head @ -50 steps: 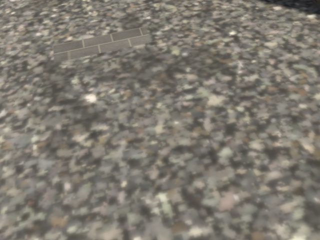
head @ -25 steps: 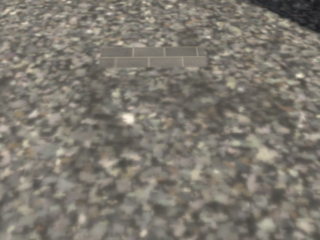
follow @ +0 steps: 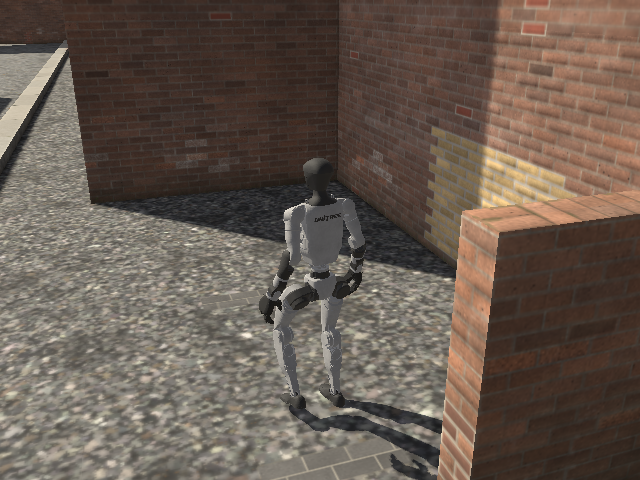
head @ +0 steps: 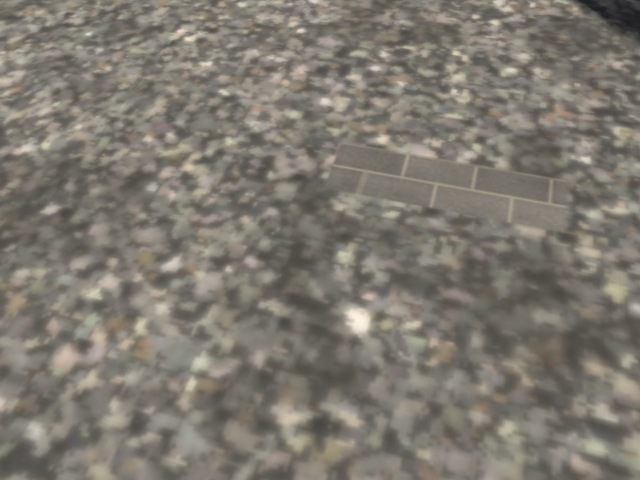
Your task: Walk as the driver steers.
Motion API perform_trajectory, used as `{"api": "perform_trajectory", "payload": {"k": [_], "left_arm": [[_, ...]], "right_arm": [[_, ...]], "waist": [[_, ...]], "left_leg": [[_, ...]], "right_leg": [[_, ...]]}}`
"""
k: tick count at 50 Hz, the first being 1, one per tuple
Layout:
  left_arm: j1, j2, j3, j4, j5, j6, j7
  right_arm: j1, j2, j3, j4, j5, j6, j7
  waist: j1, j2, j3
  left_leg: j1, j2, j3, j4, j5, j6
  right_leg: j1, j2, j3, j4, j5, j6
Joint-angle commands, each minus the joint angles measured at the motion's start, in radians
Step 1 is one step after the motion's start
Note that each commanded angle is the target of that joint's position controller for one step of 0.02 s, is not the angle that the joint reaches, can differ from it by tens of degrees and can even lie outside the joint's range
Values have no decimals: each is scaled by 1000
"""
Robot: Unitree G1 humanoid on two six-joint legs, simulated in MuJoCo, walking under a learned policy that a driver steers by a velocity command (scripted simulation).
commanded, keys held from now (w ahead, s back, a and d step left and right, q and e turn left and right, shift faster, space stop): w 0.22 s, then w+e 0.34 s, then e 0.24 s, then no key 0.20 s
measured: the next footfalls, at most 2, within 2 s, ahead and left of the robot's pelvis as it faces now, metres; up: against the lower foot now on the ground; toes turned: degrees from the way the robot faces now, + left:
left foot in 0.24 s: +0.25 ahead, +0.13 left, +0.00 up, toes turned +5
right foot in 0.76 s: +0.50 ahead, -0.05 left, +0.00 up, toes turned -17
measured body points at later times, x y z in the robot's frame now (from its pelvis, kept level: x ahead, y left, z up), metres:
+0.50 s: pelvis +0.24 +0.06 +0.00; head +0.26 +0.08 +0.45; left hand +0.32 +0.32 -0.14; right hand +0.26 -0.20 -0.13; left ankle +0.21 +0.12 -0.75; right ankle +0.29 -0.09 -0.66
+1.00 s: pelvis +0.41 +0.02 -0.01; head +0.45 -0.01 +0.44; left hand +0.58 +0.24 -0.13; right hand +0.43 -0.26 -0.15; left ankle +0.48 +0.17 -0.67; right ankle +0.46 -0.04 -0.75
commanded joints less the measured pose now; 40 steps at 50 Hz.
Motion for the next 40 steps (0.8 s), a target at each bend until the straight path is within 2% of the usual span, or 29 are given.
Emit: {"api": "perform_trajectory", "payload": {"k": [1, 4, 6, 8, 9, 10, 11, 12, 13, 14, 15, 16, 17, 18, 19, 21, 25, 28, 30, 32, 33, 35, 36, 37, 38, 39, 40], "left_arm": [[20, 96, 20, -31, -6, -18, -1], [48, 114, 24, -14, -10, -8, -2], [90, 134, 30, 3, -10, -3, -5], [111, 148, 35, 16, -10, 6, -4], [114, 153, 37, 22, -11, 12, -3], [110, 154, 37, 27, -14, 19, -1], [126, 133, 30, 34, -15, 23, -1], [120, 92, 15, 9, -18, 23, -2], [174, -15, -11, -39, -36, 22, -5], [138, 104, 24, -25, -15, 35, 11], [91, 111, 32, -32, -17, 36, 7], [78, 86, 28, -26, -24, 36, 1], [78, 75, 31, -15, -19, 45, -2], [95, 64, 31, -4, -5, 59, -7], [102, 51, 31, 3, 1, 70, -14], [67, 39, 36, -10, 1, 84, -22], [-68, 25, 37, -58, 3, 94, -32], [-173, 6, 25, -98, 3, 91, -40], [-233, -12, 12, -123, 7, 87, -43], [-255, -15, 7, -138, 11, 82, -44], [-231, -7, 9, -136, 15, 80, -43], [-121, 23, 20, -112, 19, 76, -35], [-38, 48, 31, -92, 23, 67, -30], [65, 77, 46, -62, 31, 53, -20], [107, 172, 72, -56, 30, 44, -7], [78, 280, 100, -83, 8, 57, 0], [88, 265, 104, -103, -37, 75, 5]], "right_arm": [[-49, -5, 16, -77, -3, -5, 10], [-157, 21, 39, -113, 4, -12, 19], [-200, 7, 42, -127, 6, -14, 17], [-212, -11, 40, -137, 6, -18, 10], [-195, -16, 38, -134, 3, -22, 6], [-138, -19, 34, -114, -3, -27, 1], [-20, -44, 20, -67, -13, -38, -8], [147, -110, -1, -29, -32, -48, -22], [229, -217, -27, -25, -35, -46, -37], [210, -196, -28, -26, 6, -35, -41], [121, -131, -9, -38, 12, -35, -39], [58, -71, 6, -45, 13, -44, -34], [23, -38, 14, -48, 14, -53, -34], [12, -16, 21, -42, 17, -60, -38], [21, -13, 22, -35, 16, -70, -40], [53, -25, 17, -15, 23, -86, -42], [113, -21, 16, 15, 23, -90, -50], [133, -20, 18, 32, 22, -88, -54], [144, -29, 18, 44, 25, -83, -62], [178, -44, 17, 62, 26, -74, -70], [179, -56, 14, 66, 26, -70, -76], [153, -87, 3, 61, 27, -57, -88], [139, -97, -2, 53, 27, -48, -90], [114, -102, -5, 42, 37, -41, -85], [143, -63, 1, 13, 37, -42, -79], [254, 1, 10, -27, 52, -34, -75], [207, -44, 8, -29, 26, -27, -71]], "waist": [[-12, -129, -10], [5, -147, 8], [19, -153, 11], [15, -156, 20], [2, -153, 19], [-31, -134, 3], [-74, -80, -56], [-141, 14, -166], [-135, 248, -258], [-137, 129, -226], [-93, 73, -111], [-62, 55, -52], [-37, 56, -24], [-14, 66, -6], [-5, 61, -8], [9, 38, 1], [-5, 26, 34], [-20, 22, 60], [-28, 16, 82], [-39, 24, 68], [-29, 39, 46], [17, 74, -19], [51, 71, -71], [108, 28, -128], [102, -101, -205], [20, -258, -343], [68, -94, -414]], "left_leg": [[-81, 38, 28, -141, 89, -23], [14, 46, 99, -348, 159, -31], [65, 34, 129, -416, 149, -25], [101, 28, 138, -463, 124, -4], [139, 18, 144, -496, 109, 9], [230, -4, 155, -557, 117, 23], [395, -24, 150, -607, 112, 42], [620, 121, -20, -649, 4, 84], [850, 418, -452, -769, -109, 182], [758, 429, -524, -812, -106, 199], [655, 375, -371, -817, -64, 173], [550, 325, -255, -852, 25, 143], [489, 285, -171, -880, 80, 110], [445, 255, -106, -899, 142, 89], [432, 246, -62, -908, 211, 84], [443, 239, 9, -920, 332, 82], [478, 230, 115, -934, 412, 81], [483, 210, 192, -928, 466, 69], [483, 208, 249, -886, 644, 59], [527, 213, 283, -811, 825, 45], [551, 216, 294, -753, 938, 36], [578, 221, 305, -576, 1116, 26], [568, 222, 300, -430, 1078, 26], [509, 194, 307, -213, 891, 4], [289, 114, 308, 84, 306, -31], [-9, -66, 203, 436, -374, -77], [-50, -15, 41, 450, -282, -81]], "right_leg": [[57, -241, 184, -207, 194, -152], [21, -213, 116, -215, 205, -134], [36, -231, 118, -198, 225, -128], [68, -263, 131, -169, 252, -121], [80, -270, 129, -135, 279, -116], [77, -256, 107, -57, 353, -103], [46, -209, 58, 112, 433, -85], [-89, -154, 20, 360, 286, -57], [-417, -3, -48, 703, -261, -13], [-490, -9, 82, 830, -331, -31], [-505, -57, 128, 841, -248, -45], [-469, -86, 130, 800, -175, -44], [-430, -101, 128, 766, -138, -39], [-397, -109, 127, 751, -112, -28], [-380, -102, 122, 757, -87, -22], [-415, -100, 119, 756, -34, -13], [-526, -108, 103, 690, 91, 4], [-510, -95, 60, 524, 177, 4], [-451, -74, -1, 395, 201, -5], [-389, -36, -58, 316, 180, -26], [-348, -11, -72, 298, 150, -41], [-236, 46, -86, 276, 70, -82], [-145, 65, -67, 229, 68, -108], [-2, 69, -38, 101, 193, -135], [219, -119, 159, 149, 616, -187], [472, -415, 583, 205, 1254, -400], [433, -408, 570, 128, 1100, -436]]}}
